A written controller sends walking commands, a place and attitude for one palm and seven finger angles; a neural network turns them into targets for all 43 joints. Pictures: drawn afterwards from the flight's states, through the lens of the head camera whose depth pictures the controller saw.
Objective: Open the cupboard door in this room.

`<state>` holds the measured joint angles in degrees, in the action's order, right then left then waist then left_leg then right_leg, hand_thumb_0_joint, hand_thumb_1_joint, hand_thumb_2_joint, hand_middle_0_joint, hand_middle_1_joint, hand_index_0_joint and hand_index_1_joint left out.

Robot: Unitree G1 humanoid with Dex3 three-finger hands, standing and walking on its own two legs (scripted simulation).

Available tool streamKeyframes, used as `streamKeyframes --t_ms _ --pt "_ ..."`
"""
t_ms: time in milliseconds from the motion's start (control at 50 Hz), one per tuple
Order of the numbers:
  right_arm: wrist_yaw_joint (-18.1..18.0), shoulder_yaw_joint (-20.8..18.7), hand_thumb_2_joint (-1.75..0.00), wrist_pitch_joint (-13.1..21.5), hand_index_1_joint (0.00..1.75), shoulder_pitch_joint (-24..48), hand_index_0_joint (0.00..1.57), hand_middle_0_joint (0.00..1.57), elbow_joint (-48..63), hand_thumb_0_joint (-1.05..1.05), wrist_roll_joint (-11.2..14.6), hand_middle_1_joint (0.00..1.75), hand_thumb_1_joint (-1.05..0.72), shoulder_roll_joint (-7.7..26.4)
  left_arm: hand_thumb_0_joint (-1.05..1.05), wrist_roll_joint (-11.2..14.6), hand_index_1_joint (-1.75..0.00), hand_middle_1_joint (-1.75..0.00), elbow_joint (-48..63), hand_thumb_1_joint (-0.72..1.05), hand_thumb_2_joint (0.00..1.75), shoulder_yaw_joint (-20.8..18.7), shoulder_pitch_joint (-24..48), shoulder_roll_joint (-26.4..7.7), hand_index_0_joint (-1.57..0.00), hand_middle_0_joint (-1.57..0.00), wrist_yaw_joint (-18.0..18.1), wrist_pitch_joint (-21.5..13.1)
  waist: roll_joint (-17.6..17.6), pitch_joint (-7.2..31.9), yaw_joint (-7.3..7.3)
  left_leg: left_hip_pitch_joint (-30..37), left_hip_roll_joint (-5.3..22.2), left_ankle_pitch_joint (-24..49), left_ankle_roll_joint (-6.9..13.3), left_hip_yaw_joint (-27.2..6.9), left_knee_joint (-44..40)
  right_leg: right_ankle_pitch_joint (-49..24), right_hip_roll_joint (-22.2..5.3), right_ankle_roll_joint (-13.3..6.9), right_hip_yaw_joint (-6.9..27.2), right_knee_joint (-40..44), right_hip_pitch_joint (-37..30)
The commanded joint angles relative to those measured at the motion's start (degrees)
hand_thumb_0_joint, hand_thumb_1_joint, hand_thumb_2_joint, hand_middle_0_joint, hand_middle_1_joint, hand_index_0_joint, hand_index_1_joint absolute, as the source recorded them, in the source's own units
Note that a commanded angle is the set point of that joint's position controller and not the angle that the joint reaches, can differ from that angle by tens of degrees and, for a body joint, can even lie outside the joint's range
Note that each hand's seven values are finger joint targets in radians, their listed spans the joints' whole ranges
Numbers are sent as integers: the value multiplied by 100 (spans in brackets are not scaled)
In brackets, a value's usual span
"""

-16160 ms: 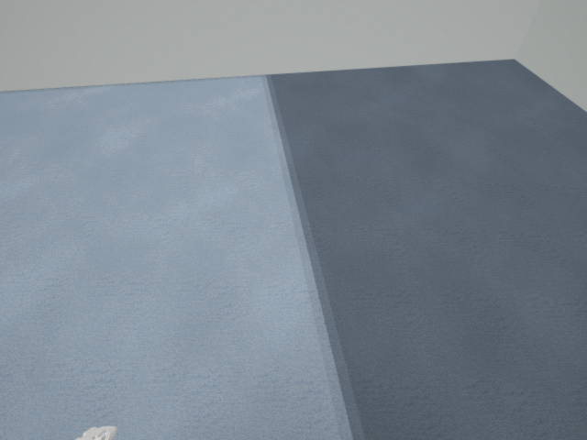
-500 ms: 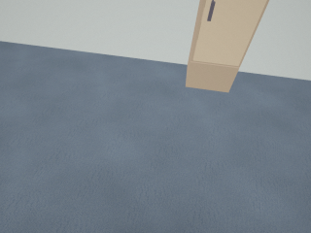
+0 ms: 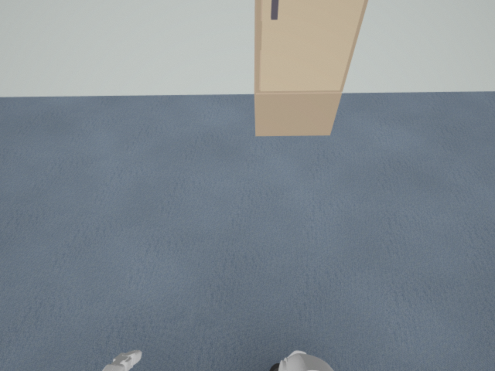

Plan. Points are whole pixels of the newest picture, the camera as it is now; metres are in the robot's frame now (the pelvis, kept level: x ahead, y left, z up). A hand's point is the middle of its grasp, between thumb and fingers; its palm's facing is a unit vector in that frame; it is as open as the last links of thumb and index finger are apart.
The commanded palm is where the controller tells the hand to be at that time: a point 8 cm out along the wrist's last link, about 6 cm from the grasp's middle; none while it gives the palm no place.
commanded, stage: stand and wait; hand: left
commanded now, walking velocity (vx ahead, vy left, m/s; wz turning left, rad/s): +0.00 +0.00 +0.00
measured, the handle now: out of the picture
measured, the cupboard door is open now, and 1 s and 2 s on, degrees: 0 0 0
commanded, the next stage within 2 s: look at it before walking up in 1.28 s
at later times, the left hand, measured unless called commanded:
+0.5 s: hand out of the picture +0.14 +0.19 -0.16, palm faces +0.06 -0.99 -0.15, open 7.4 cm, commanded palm none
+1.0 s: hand (154, 345) +0.18 +0.19 -0.14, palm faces +0.01 -0.98 -0.21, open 7.4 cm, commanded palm none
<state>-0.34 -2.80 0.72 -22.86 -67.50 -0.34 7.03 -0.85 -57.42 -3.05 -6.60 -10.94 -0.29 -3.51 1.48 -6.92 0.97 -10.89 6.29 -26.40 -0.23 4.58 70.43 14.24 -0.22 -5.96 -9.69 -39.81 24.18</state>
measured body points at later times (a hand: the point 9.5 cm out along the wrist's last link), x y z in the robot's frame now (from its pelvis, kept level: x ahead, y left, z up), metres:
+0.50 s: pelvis +0.16 +0.03 +0.02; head +0.17 +0.05 +0.47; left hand +0.13 +0.24 -0.15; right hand +0.25 -0.17 -0.13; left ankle +0.21 +0.14 -0.71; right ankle +0.09 -0.07 -0.71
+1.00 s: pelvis +0.18 +0.02 +0.03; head +0.19 +0.01 +0.48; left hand +0.18 +0.24 -0.13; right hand +0.15 -0.20 -0.14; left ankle +0.21 +0.14 -0.71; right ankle +0.10 -0.08 -0.71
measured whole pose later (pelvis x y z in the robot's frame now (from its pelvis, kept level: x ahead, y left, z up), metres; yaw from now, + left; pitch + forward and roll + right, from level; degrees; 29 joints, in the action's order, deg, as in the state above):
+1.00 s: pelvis +0.18 +0.02 +0.03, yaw -1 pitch -2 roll +1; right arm -1.6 -0.1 0.1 -17.7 -68.0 -0.5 8.3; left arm -0.3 -64.6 0.4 -17.4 -8.4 2.8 -1.0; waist -0.1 -1.7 0.6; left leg -10.5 2.4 -10.7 -0.7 6.9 23.2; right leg 19.6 -1.7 -0.7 -6.8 -21.4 0.1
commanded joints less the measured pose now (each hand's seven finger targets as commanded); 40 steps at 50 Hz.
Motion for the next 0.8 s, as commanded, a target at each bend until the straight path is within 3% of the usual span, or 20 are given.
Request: streamKeyframes --t_ms 0,40,100,180,260,300,320,340,360,380,400,420,440,480,520,560,640,700,780 --pt "8 -51 -90 133 30 255 20 20 669 0 -113 30 -90 432 0 7 -30 -30 -119 90 90 -63 -797 -601 -20 -20 103 -58 -300 310 -120 -1759 354 930 22 -479 521 -219 -1764 -352 2286 2684 -687" --pt "11 -22 -90 38 30 -73 20 20 566 0 -118 30 -90 341 0 -26 -30 -30 -155 90 90 -41 -729 -581 -20 -20 122 -103 -411 576 113 -1491 314 905 -126 -330 -154 -1255 -1545 -297 1556 2586 -607" --pt "7 37 -90 -31 30 190 20 20 703 0 -75 30 -90 316 0 -2 -30 -30 -207 90 90 22 -799 -522 -20 -20 109 -118 -603 572 141 -1424 225 1093 -287 -179 -1036 -2598 -1326 -285 1049 2450 -634" --pt "27 85 -90 -1 30 817 20 20 873 0 -40 30 -90 378 0 11 -30 -30 -345 90 90 84 -958 -484 -20 -20 111 -101 -798 471 -15 -1381 106 1394 -347 -76 -2216 -3084 -1232 -228 916 2361 -1087" --pt "2 127 -90 97 30 1300 20 20 927 0 -37 30 -90 402 0 5 -30 -30 -516 90 90 66 -1201 -518 -20 -20 162 -20 -732 530 -210 -948 -84 1509 -290 4 -3364 -3354 -1300 -161 982 2024 -1661" --pt "-25 132 -90 156 30 1148 20 20 820 0 -55 30 -90 478 0 30 -30 -30 -613 90 90 90 -1269 -444 -20 -20 201 31 -622 615 -128 -201 -100 2398 -255 -10 -4197 -2951 -1143 69 922 1710 -1574" --pt "-26 106 -90 213 30 888 20 20 716 0 -54 30 -90 670 0 17 -30 -30 -650 90 90 104 -1383 -367 -20 -20 215 64 -110 803 -106 267 114 3723 -186 -260 -4425 -2341 -922 272 809 1347 -1496" --pt "-45 63 -90 229 30 703 20 20 653 0 -73 30 -90 882 0 19 -30 -30 -653 90 90 133 -1594 -189 -20 -20 249 91 359 949 -108 883 601 4972 54 -557 -4309 -1281 -701 471 648 1131 -1117" --pt "-81 55 -90 199 30 631 20 20 606 0 -62 30 -90 1018 0 16 -30 -30 -662 90 90 184 -1721 -43 -20 -20 271 126 696 950 -106 1086 997 5338 347 -867 -4314 -46 -482 617 567 1088 -871" --pt "-129 81 -90 169 30 677 20 20 548 0 -41 30 -90 1058 0 57 -30 -30 -715 90 90 210 -1720 -39 -20 -20 265 171 1342 1154 -105 943 1207 5218 615 -1163 -4636 764 -431 765 405 800 -1071" --pt "-156 98 -90 125 30 749 20 20 537 0 -28 30 -90 983 0 72 -30 -30 -716 90 90 205 -1625 -113 -20 -20 255 202 1397 1056 -98 642 1194 4959 759 -1261 -4919 1147 -419 781 471 541 -1185" --pt "-171 107 -90 105 30 915 20 20 548 0 -26 30 -90 968 0 79 -30 -30 -729 90 90 218 -1535 -121 -20 -20 234 236 1170 760 -158 364 1148 4529 795 -1251 -5113 1258 -465 772 551 439 -1121" --pt "-178 107 -90 104 30 1015 20 20 567 0 -27 30 -90 907 0 61 -30 -30 -766 90 90 223 -1597 -68 -20 -20 227 247 876 707 -213 323 1064 4229 796 -1175 -5122 1117 -512 763 606 588 -1093" --pt "-171 73 -90 107 30 1113 20 20 592 0 -10 30 -90 816 0 25 -30 -30 -845 90 90 222 -1747 -54 -20 -20 231 220 401 832 -270 264 726 3771 568 -826 -4915 220 -565 737 639 1409 -1381" --pt "-133 72 -90 114 30 1102 20 20 579 0 22 30 -90 711 0 20 -30 -30 -865 90 90 253 -1697 -152 -20 -20 234 167 -100 836 -172 263 364 2991 232 -537 -4821 -548 -736 684 764 1980 -1480" --pt "-124 73 -90 109 30 984 20 20 524 0 -2 30 -90 661 0 23 -30 -30 -847 90 90 253 -1560 -202 -20 -20 243 130 -522 639 -87 376 247 3048 135 -393 -4758 -1102 -815 598 791 2012 -1396" --pt "-131 128 -90 121 30 771 20 20 393 0 -8 30 -90 675 0 36 -30 -30 -790 90 90 244 -1598 -252 -20 -20 279 144 -231 668 -96 467 232 3442 134 -332 -4814 -1351 -832 581 726 2019 -1619" --pt "-145 155 -90 127 30 679 20 20 345 0 -11 30 -90 708 0 37 -30 -30 -759 90 90 229 -1610 -315 -20 -20 296 158 -224 599 -112 492 215 3634 145 -326 -4820 -1553 -840 569 704 2046 -1731" --pt "-143 187 -90 93 30 598 20 20 275 0 -8 30 -90 701 0 52 -30 -30 -731 90 90 234 -1617 -338 -20 -20 312 189 -231 343 -137 375 181 3349 122 -316 -4891 -1446 -855 547 688 2154 -1752"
